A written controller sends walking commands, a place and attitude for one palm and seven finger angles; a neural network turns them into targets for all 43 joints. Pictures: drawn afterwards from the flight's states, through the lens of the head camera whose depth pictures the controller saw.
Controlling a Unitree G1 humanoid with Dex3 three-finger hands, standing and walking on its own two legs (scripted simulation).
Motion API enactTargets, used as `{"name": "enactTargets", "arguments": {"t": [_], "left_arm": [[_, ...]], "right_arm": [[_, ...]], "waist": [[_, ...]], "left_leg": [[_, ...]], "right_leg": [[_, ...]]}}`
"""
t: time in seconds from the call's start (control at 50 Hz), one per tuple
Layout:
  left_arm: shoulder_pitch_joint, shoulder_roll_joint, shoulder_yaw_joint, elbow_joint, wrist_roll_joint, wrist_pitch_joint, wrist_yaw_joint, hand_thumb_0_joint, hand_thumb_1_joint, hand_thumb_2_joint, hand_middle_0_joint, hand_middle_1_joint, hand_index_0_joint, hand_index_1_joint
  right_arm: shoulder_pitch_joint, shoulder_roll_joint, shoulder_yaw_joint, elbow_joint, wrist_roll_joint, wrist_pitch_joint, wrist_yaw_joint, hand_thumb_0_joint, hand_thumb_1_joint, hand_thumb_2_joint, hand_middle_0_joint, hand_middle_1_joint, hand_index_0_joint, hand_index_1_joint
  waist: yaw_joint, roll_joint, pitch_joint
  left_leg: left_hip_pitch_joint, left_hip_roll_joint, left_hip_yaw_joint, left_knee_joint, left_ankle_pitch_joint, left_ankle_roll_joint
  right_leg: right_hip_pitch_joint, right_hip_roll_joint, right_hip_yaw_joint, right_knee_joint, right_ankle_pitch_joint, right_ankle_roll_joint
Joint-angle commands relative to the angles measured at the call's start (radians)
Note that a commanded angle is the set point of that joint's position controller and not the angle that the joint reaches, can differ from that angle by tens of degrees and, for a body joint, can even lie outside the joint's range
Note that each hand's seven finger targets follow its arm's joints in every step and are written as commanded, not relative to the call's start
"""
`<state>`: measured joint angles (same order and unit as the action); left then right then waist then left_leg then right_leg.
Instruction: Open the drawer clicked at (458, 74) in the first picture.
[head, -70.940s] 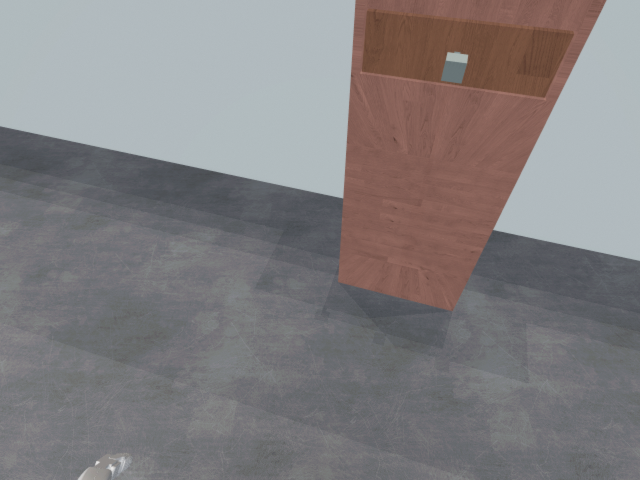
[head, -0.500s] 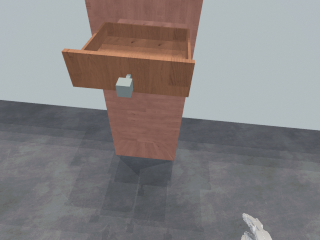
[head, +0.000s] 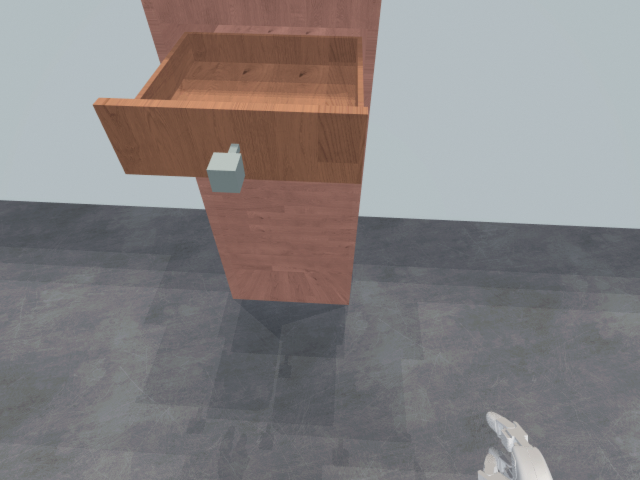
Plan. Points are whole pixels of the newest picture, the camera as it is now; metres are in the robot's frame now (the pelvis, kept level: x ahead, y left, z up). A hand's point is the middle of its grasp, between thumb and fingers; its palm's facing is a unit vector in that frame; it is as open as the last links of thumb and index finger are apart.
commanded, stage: let the arm hang, fingers relaxed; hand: left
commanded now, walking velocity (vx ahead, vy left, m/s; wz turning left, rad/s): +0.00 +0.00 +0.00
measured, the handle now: (229, 163) +0.51 +0.15 +0.13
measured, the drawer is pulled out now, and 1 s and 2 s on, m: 0.29 0.29 0.29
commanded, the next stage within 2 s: look to check the result in 1.12 s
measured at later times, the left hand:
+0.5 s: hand out of the picture -0.09 +0.16 -0.18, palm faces +0.14 -0.97 -0.22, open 7.1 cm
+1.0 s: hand out of the picture -0.01 +0.16 -0.17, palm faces +0.09 -0.97 -0.21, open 7.3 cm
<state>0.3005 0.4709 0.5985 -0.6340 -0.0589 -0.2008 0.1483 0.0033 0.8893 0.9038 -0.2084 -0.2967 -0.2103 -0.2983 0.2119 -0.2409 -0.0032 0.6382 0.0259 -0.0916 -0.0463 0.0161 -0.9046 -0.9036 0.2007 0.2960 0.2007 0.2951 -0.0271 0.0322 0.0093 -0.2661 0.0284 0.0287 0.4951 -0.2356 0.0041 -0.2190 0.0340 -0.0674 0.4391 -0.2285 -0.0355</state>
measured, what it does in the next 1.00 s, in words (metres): stands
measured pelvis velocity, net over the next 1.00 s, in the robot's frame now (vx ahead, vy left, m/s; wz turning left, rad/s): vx -0.04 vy -0.02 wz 0.06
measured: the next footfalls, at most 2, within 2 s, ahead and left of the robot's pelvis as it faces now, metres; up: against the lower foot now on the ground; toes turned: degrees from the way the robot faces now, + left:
none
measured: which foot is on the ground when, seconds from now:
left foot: down 0.00-1.00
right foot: down 0.00-1.00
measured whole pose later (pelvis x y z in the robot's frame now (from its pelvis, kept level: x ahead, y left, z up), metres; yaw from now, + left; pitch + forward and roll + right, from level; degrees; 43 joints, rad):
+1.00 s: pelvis -0.04 -0.02 +0.00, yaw +3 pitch -2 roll +0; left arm 0.23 0.15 0.03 1.11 0.01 0.01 0.03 0.00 0.93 0.90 -0.20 -0.29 -0.20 -0.30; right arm 0.35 -0.13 -0.01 1.11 -0.03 0.02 -0.04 0.01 -0.91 -0.90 0.20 0.30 0.20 0.29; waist -0.03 0.03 0.02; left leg -0.23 0.00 -0.01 0.43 -0.18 0.00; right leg -0.20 0.04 -0.03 0.43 -0.21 -0.05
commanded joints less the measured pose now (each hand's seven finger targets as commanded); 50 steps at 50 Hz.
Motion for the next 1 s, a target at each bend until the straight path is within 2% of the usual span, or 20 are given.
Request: {"name": "enactTargets", "arguments": {"t": [0.0, 0.02, 0.04, 0.06, 0.1, 0.14, 0.16, 0.18, 0.2, 0.22, 0.24, 0.28, 0.32, 0.36, 0.38, 0.42, 0.48, 0.58, 0.68, 0.98], "left_arm": [[0.083, -0.065, -0.478, 0.712, 0.047, 0.064, -0.113, 0.0, 0.9, 0.9, -0.2, -0.3, -0.2, -0.3], [0.111, -0.075, -0.444, 0.765, 0.073, 0.158, -0.144, 0.0, 0.9, 0.9, -0.2, -0.3, -0.2, -0.3], [0.137, -0.101, -0.453, 0.749, 0.076, 0.181, -0.149, 0.0, 0.9, 0.9, -0.2, -0.3, -0.2, -0.3], [0.092, -0.113, -0.47, 0.754, 0.083, 0.19, -0.147, 0.0, 0.9, 0.9, -0.2, -0.3, -0.2, -0.3], [0.01, -0.085, -0.49, 0.826, 0.09, 0.193, -0.149, 0.0, 0.9, 0.9, -0.2, -0.3, -0.2, -0.3], [-0.007, -0.062, -0.504, 0.962, 0.095, 0.191, -0.147, 0.0, 0.9, 0.9, -0.2, -0.3, -0.2, -0.3], [0.012, -0.043, -0.502, 1.037, 0.1, 0.187, -0.145, 0.0, 0.9, 0.9, -0.2, -0.3, -0.2, -0.3], [0.002, -0.008, -0.501, 1.099, 0.103, 0.187, -0.141, 0.0, 0.9, 0.9, -0.2, -0.3, -0.2, -0.3], [-0.022, -0.011, -0.517, 1.167, 0.092, 0.194, -0.142, 0.0, 0.9, 0.9, -0.2, -0.3, -0.2, -0.3], [-0.063, -0.016, -0.524, 1.225, 0.091, 0.197, -0.136, 0.0, 0.9, 0.9, -0.2, -0.3, -0.2, -0.3], [-0.08, -0.033, -0.532, 1.266, 0.09, 0.201, -0.129, 0.0, 0.9, 0.9, -0.2, -0.3, -0.2, -0.3], [-0.088, -0.07, -0.538, 1.353, 0.083, 0.2, -0.125, 0.0, 0.9, 0.9, -0.2, -0.3, -0.2, -0.3], [-0.07, -0.1, -0.532, 1.429, 0.074, 0.196, -0.121, 0.0, 0.9, 0.9, -0.2, -0.3, -0.2, -0.3], [-0.015, -0.154, -0.543, 1.489, 0.064, 0.205, -0.122, 0.0, 0.9, 0.9, -0.2, -0.3, -0.2, -0.3], [-0.004, -0.171, -0.554, 1.522, 0.068, 0.209, -0.119, 0.0, 0.9, 0.9, -0.2, -0.3, -0.2, -0.3], [-0.018, -0.153, -0.553, 1.582, 0.067, 0.216, -0.125, 0.0, 0.9, 0.9, -0.2, -0.3, -0.2, -0.3], [0.0, -0.163, -0.556, 1.641, 0.067, 0.211, -0.128, 0.0, 0.9, 0.9, -0.2, -0.3, -0.2, -0.3], [0.014, -0.174, -0.556, 1.701, 0.068, 0.204, -0.125, 0.0, 0.9, 0.9, -0.2, -0.3, -0.2, -0.3], [0.025, -0.191, -0.556, 1.727, 0.068, 0.2, -0.12, 0.0, 0.9, 0.9, -0.2, -0.3, -0.2, -0.3], [0.002, -0.216, -0.551, 1.725, 0.065, 0.199, -0.114, 0.0, 0.9, 0.9, -0.2, -0.3, -0.2, -0.3]], "right_arm": [[-0.147, -0.313, -0.092, 0.076, 0.037, -0.132, 0.046, 0.0, -0.9, -0.9, 0.2, 0.3, 0.2, 0.3], [-0.089, -0.258, -0.095, 0.114, -0.004, -0.068, 0.057, 0.0, -0.9, -0.9, 0.2, 0.3, 0.2, 0.3], [-0.081, -0.235, -0.091, 0.108, -0.013, -0.049, 0.056, 0.0, -0.9, -0.9, 0.2, 0.3, 0.2, 0.3], [-0.064, -0.227, -0.081, 0.099, -0.022, -0.021, 0.051, 0.0, -0.9, -0.9, 0.2, 0.3, 0.2, 0.3], [-0.075, -0.215, -0.066, 0.08, -0.043, 0.008, 0.044, 0.0, -0.9, -0.9, 0.2, 0.3, 0.2, 0.3], [-0.119, -0.209, -0.056, 0.086, -0.056, 0.026, 0.04, 0.0, -0.9, -0.9, 0.2, 0.3, 0.2, 0.3], [-0.125, -0.193, -0.055, 0.087, -0.051, 0.036, 0.035, 0.0, -0.9, -0.9, 0.2, 0.3, 0.2, 0.3], [-0.102, -0.136, -0.046, 0.081, -0.041, 0.049, 0.033, 0.0, -0.9, -0.9, 0.2, 0.3, 0.2, 0.3], [-0.079, -0.11, -0.039, 0.097, -0.043, 0.067, 0.036, 0.0, -0.9, -0.9, 0.2, 0.3, 0.2, 0.3], [-0.084, -0.13, -0.045, 0.117, -0.051, 0.085, 0.027, 0.0, -0.9, -0.9, 0.2, 0.3, 0.2, 0.3], [-0.072, -0.13, -0.048, 0.132, -0.053, 0.094, 0.023, 0.0, -0.9, -0.9, 0.2, 0.3, 0.2, 0.3], [-0.033, -0.09, -0.043, 0.182, -0.046, 0.101, 0.018, 0.0, -0.9, -0.9, 0.2, 0.3, 0.2, 0.3], [0.024, -0.057, -0.035, 0.231, -0.045, 0.1, 0.015, 0.0, -0.9, -0.9, 0.2, 0.3, 0.2, 0.3], [0.017, -0.075, -0.032, 0.253, -0.05, 0.1, 0.007, 0.0, -0.9, -0.9, 0.2, 0.3, 0.2, 0.3], [0.014, -0.069, -0.027, 0.274, -0.052, 0.107, 0.005, 0.0, -0.9, -0.9, 0.2, 0.3, 0.2, 0.3], [0.031, -0.05, -0.031, 0.308, -0.049, 0.117, 0.01, 0.0, -0.9, -0.9, 0.2, 0.3, 0.2, 0.3], [0.093, -0.046, -0.035, 0.348, -0.049, 0.119, 0.009, 0.0, -0.9, -0.9, 0.2, 0.3, 0.2, 0.3], [0.142, -0.041, -0.039, 0.39, -0.049, 0.111, 0.008, 0.0, -0.9, -0.9, 0.2, 0.3, 0.2, 0.3], [0.166, -0.012, -0.031, 0.422, -0.05, 0.106, 0.008, 0.0, -0.9, -0.9, 0.2, 0.3, 0.2, 0.3], [0.186, 0.033, -0.024, 0.453, -0.051, 0.096, 0.005, 0.0, -0.9, -0.9, 0.2, 0.3, 0.2, 0.3]], "waist": [[-0.039, 0.087, -0.049], [0.01, 0.142, -0.133], [0.018, 0.163, -0.14], [0.005, 0.152, -0.156], [0.006, 0.041, -0.112], [0.045, -0.138, -0.095], [0.057, -0.235, -0.122], [0.035, -0.341, -0.118], [0.016, -0.311, -0.068], [0.016, -0.371, -0.087], [0.015, -0.335, -0.086], [-0.001, -0.094, -0.071], [-0.017, 0.05, -0.098], [0.019, 0.157, -0.091], [0.024, 0.104, -0.047], [0.015, 0.14, 0.033], [0.011, 0.051, 0.056], [0.01, -0.044, 0.067], [0.012, -0.07, 0.095], [0.024, -0.019, 0.105]], "left_leg": [[-0.06, 0.118, -0.117, 0.057, 0.389, 0.037], [-0.008, 0.131, -0.125, 0.002, 0.505, 0.045], [0.019, 0.151, -0.13, -0.009, 0.614, 0.059], [-0.043, 0.194, -0.206, -0.036, 0.517, 0.107], [-0.098, 0.212, -0.276, -0.069, 0.437, 0.162], [-0.127, 0.174, -0.229, -0.012, 0.385, 0.129], [-0.136, 0.093, -0.158, 0.075, 0.278, 0.079], [-0.142, -0.012, -0.081, 0.154, 0.075, 0.03], [-0.127, -0.052, -0.048, 0.208, -0.189, 0.006], [-0.117, -0.051, -0.054, 0.261, -0.259, 0.006], [-0.109, -0.044, -0.051, 0.293, -0.253, 0.005], [-0.05, -0.035, -0.045, 0.217, -0.165, 0.001], [0.08, 0.007, -0.074, 0.021, 0.108, 0.01], [0.089, 0.102, -0.172, -0.031, 0.234, 0.054], [0.037, 0.103, -0.159, -0.058, 0.107, 0.056], [0.0, 0.062, -0.154, -0.104, -0.09, 0.037], [0.0, 0.063, -0.148, -0.131, -0.147, 0.039], [0.014, 0.06, -0.14, -0.146, -0.132, 0.04], [0.015, 0.053, -0.117, -0.142, -0.074, 0.035], [-0.02, 0.054, -0.117, -0.157, -0.012, 0.03]], "right_leg": [[-0.068, -0.144, 0.012, 0.22, 0.271, 0.022], [-0.103, -0.107, 0.07, 0.214, 0.118, 0.016], [-0.124, -0.072, 0.058, 0.255, -0.001, 0.021], [-0.137, -0.057, 0.066, 0.336, -0.167, 0.025], [-0.145, -0.046, 0.117, 0.406, -0.246, 0.025], [-0.037, -0.06, 0.12, 0.233, -0.103, 0.011], [0.04, -0.113, 0.184, 0.094, 0.105, -0.001], [0.037, -0.238, 0.33, -0.012, 0.262, -0.033], [-0.027, -0.312, 0.374, -0.054, 0.307, -0.096], [0.001, -0.28, 0.366, -0.056, 0.336, -0.118], [0.007, -0.277, 0.337, -0.06, 0.35, -0.131], [0.025, -0.256, 0.315, -0.024, 0.435, -0.143], [0.01, -0.211, 0.248, 0.01, 0.345, -0.087], [0.005, -0.115, 0.152, 0.006, 0.168, -0.017], [0.021, -0.104, 0.157, -0.053, 0.065, -0.013], [-0.027, -0.112, 0.176, -0.115, -0.129, -0.028], [-0.035, -0.11, 0.178, -0.159, -0.193, -0.028], [-0.05, -0.112, 0.178, -0.182, -0.229, -0.026], [-0.064, -0.122, 0.181, -0.185, -0.213, -0.026], [-0.01, -0.118, 0.165, -0.14, -0.1, -0.024]]}}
